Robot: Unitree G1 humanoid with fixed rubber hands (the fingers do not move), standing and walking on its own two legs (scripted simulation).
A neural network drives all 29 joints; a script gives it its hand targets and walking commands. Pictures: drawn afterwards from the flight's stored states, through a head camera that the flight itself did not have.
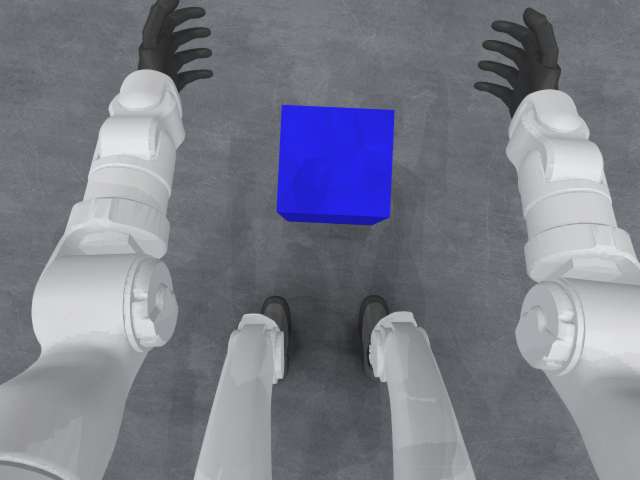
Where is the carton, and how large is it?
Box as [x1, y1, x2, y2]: [276, 105, 394, 224]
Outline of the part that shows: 282,105 276,211 284,218 290,221 373,224 389,217 394,110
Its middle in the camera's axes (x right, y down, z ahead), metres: +0.03 -0.14 +0.84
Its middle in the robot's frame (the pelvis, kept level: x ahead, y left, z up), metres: +0.52 -0.02 -0.52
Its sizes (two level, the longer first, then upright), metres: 0.210 0.200 0.250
